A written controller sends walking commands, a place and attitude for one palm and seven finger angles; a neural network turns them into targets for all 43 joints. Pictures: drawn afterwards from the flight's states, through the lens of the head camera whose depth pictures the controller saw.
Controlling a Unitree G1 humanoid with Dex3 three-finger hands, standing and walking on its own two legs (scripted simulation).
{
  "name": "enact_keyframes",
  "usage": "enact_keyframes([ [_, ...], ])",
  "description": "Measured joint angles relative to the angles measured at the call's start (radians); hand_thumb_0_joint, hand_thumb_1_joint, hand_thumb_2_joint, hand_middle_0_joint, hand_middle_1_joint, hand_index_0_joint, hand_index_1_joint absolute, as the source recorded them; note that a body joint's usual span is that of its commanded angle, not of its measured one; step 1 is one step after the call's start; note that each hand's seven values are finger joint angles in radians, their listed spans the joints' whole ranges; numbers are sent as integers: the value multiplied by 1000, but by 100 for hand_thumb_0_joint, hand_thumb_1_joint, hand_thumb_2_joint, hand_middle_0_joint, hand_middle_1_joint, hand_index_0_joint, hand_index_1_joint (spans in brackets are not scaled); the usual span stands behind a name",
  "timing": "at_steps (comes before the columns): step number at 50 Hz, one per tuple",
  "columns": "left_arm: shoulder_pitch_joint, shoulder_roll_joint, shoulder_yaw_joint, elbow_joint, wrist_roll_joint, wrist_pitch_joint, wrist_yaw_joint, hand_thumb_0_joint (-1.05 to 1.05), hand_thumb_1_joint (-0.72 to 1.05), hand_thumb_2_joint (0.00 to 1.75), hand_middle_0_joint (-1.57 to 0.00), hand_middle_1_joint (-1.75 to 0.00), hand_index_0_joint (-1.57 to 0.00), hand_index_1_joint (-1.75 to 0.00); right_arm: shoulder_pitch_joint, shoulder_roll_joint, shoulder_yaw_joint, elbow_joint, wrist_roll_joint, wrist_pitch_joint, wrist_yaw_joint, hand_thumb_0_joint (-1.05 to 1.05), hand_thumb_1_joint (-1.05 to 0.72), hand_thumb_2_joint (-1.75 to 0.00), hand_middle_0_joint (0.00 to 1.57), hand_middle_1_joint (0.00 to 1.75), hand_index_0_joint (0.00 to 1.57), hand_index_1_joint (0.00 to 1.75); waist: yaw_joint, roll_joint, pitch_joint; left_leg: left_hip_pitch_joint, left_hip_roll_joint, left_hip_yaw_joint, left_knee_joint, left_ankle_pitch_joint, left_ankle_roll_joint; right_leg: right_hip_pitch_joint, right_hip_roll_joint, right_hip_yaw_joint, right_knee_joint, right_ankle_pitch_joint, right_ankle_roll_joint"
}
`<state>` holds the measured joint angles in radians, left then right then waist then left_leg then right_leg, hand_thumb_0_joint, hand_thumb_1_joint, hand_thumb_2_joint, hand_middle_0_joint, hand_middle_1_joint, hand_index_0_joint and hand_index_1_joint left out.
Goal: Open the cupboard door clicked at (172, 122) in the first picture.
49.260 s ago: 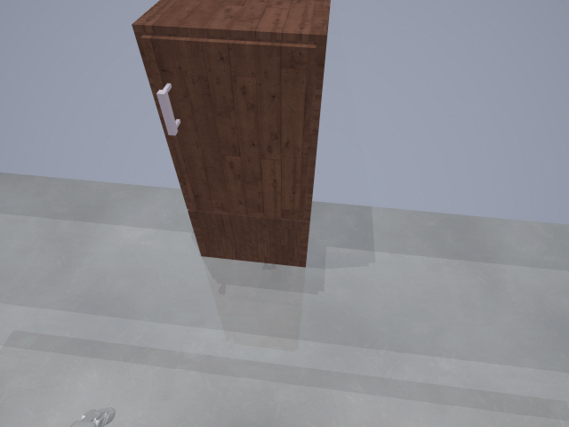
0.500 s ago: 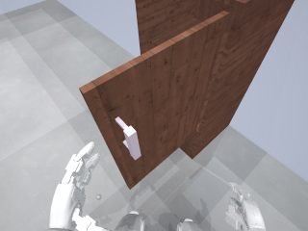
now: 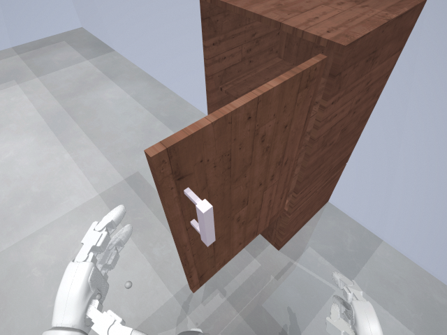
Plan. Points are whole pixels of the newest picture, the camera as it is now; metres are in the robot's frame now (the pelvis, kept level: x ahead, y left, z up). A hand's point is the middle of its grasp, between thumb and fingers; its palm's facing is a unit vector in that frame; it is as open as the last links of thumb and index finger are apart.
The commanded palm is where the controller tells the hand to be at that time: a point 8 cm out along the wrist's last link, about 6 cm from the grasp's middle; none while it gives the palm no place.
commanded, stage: draw the hand back to the body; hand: left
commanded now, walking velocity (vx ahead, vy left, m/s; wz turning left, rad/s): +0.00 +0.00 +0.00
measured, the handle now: (199, 217) +0.32 +0.07 +0.04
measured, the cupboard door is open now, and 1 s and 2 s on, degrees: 90 90 90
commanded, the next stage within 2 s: step back with the hand held close in 1.20 s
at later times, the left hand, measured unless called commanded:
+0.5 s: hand (49, 244) +0.20 +0.24 +0.16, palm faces +0.29 -0.88 -0.38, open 13.0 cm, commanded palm +0.16 +0.28 +0.19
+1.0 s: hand out of the picture +0.21 +0.27 +0.22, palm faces +0.46 -0.80 -0.39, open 7.7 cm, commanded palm +0.16 +0.30 +0.24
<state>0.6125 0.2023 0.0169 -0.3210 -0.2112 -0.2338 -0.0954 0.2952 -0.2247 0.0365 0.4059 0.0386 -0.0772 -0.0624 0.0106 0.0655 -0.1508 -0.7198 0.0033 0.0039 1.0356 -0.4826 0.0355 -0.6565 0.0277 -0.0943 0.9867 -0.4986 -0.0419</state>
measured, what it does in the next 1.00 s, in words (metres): rises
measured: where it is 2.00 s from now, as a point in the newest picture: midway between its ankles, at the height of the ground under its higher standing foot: outside the picture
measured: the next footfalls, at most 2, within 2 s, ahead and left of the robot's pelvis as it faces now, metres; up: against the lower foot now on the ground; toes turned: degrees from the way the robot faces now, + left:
none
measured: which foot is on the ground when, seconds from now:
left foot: down 0.00-1.00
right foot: down 0.00-1.00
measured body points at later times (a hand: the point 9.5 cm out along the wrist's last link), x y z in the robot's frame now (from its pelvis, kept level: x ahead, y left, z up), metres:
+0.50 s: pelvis +0.02 +0.02 +0.05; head +0.01 +0.00 +0.50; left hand +0.18 +0.28 +0.19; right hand +0.20 -0.19 -0.03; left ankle +0.02 +0.09 -0.67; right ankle +0.00 -0.10 -0.67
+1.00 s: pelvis +0.02 +0.01 +0.07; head +0.00 -0.02 +0.52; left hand +0.18 +0.31 +0.24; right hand +0.20 -0.22 -0.02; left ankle +0.02 +0.09 -0.67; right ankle +0.00 -0.10 -0.67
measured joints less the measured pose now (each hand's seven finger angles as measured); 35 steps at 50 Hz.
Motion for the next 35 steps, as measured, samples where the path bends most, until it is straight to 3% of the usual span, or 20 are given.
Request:
enact_keyframes([
  [7,15,29,50,-72,-30,-2,-17,-2,-47,31,-15,-30,-16,-30,-3,-14,-5,11,7,-32,0,1,-90,-90,20,30,20,30,10,0,9,63,-4,-3,-40,5,7,71,-1,-1,-54,13,9],
  [9,12,58,54,-94,34,41,33,-2,-44,33,-15,-30,-16,-30,-5,-8,-6,20,2,-22,-13,1,-90,-90,20,30,20,30,24,-4,9,95,-5,5,-66,11,10,99,-1,8,-78,20,11],
  [12,23,82,58,-109,101,115,117,-2,-37,36,-15,-30,-16,-30,-13,-1,-2,29,-2,2,-29,1,-90,-90,20,30,20,30,26,0,16,155,-8,12,-125,30,15,156,-3,17,-135,41,17],
  [18,28,102,68,-116,154,200,201,-1,-19,43,-16,-30,-17,-30,-19,1,15,50,-9,11,-42,1,-90,-90,20,30,20,30,32,6,49,262,-18,23,-233,71,22,260,-9,31,-242,85,28],
  [24,0,126,115,-145,165,211,231,-1,1,52,-17,-30,-18,-30,-24,-2,27,97,-14,-11,-38,1,-90,-90,20,30,20,30,40,10,75,364,-30,27,-331,108,26,360,-18,37,-338,122,35],
  [35,-65,148,233,-116,150,196,228,0,39,68,-19,-30,-19,-30,-63,-4,18,163,-22,-18,-21,1,-90,-90,20,30,20,30,50,8,124,513,-34,39,-486,175,23,500,-18,53,-483,189,35],
])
